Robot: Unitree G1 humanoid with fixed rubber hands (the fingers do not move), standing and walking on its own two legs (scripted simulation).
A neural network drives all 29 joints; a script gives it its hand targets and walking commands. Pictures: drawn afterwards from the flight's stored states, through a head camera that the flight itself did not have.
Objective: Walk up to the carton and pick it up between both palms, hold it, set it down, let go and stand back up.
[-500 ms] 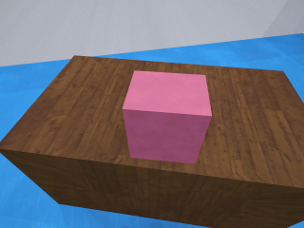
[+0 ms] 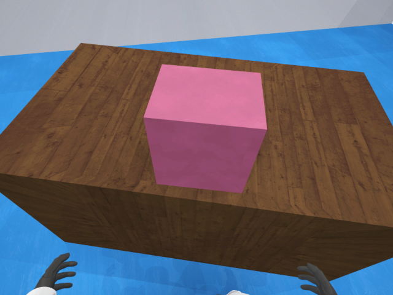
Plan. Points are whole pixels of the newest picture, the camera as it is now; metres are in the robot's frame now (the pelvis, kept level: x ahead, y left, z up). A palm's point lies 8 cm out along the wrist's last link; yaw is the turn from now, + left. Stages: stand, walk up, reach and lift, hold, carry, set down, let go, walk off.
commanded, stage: reach and lift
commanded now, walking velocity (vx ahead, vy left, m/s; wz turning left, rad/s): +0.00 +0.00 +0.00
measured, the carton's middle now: (204, 132) +0.49 +0.01 +0.02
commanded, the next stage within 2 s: none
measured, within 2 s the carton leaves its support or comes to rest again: neither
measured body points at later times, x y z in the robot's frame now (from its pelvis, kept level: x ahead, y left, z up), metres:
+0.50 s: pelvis +0.02 +0.02 +0.01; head +0.02 +0.03 +0.46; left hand +0.19 +0.28 -0.06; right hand +0.19 -0.20 -0.06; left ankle -0.04 +0.17 -0.72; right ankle +0.09 -0.09 -0.72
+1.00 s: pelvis +0.04 +0.06 +0.01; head +0.02 +0.07 +0.46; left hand +0.23 +0.28 -0.02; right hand +0.22 -0.18 -0.03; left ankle -0.04 +0.17 -0.72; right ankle +0.09 -0.09 -0.72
